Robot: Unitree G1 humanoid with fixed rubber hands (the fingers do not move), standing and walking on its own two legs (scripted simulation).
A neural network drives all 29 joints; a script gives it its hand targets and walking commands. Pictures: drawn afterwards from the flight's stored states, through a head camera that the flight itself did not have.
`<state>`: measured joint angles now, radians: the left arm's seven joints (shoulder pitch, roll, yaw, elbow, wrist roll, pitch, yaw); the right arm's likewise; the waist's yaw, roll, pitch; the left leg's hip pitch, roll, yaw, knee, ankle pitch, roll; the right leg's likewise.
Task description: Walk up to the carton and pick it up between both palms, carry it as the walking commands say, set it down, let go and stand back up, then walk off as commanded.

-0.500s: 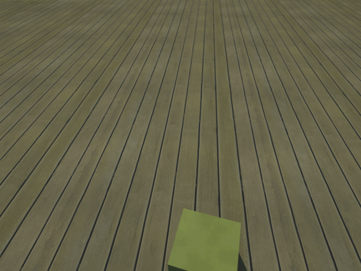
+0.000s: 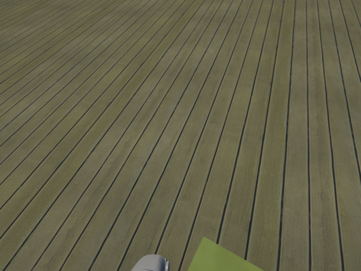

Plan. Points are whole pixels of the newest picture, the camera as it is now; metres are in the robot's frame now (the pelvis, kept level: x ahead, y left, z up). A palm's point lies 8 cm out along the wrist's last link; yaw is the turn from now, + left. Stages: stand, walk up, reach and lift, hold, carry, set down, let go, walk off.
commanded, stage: walk off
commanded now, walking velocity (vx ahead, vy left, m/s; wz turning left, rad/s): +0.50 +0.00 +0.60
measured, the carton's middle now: out of the picture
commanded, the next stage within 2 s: stand in 0.84 s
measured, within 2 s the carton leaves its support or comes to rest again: rests again in 1.34 s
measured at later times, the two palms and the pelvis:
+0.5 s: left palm (116, 131) +0.49 +0.26 -0.02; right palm (325, 270) +0.17 -0.29 -0.12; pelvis +0.24 +0.01 +0.01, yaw +9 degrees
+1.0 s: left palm (93, 217) +0.27 +0.30 -0.15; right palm (225, 112) +0.73 -0.10 -0.17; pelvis +0.46 +0.07 -0.05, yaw +27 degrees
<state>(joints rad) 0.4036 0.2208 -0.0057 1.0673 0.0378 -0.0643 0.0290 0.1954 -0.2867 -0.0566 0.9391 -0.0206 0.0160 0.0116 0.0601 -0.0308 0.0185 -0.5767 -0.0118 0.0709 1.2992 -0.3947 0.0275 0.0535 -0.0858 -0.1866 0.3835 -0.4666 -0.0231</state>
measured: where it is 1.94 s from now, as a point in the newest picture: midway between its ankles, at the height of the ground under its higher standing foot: (185, 201)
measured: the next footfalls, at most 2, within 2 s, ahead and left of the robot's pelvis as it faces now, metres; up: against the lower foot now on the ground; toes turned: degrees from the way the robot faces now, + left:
left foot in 0.20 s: +0.27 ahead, +0.11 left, +0.00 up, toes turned +9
right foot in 0.56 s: +0.26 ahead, -0.09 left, +0.00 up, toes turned +11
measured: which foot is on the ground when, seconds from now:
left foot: up 0.00-0.18, down 0.20-0.58, up 0.60-0.94, down 0.96-1.00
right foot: down 0.00-0.16, up 0.18-0.54, down 0.56-0.98, up 1.00-1.00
